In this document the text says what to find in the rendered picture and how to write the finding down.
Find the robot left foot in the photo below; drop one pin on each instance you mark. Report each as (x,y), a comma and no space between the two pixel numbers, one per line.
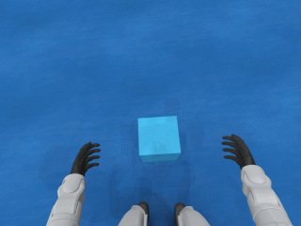
(145,207)

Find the robot right forearm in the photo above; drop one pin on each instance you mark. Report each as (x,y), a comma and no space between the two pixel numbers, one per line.
(265,207)

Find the right robot thigh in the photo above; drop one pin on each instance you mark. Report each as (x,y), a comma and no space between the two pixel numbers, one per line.
(192,218)

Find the robot right hand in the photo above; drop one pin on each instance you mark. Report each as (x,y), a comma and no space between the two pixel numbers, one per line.
(243,155)

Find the robot left forearm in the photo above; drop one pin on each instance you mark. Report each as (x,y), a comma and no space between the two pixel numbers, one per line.
(67,210)

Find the carton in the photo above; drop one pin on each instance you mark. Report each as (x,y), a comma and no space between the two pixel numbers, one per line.
(158,139)

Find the robot left hand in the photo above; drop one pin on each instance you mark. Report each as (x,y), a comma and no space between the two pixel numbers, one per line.
(80,164)

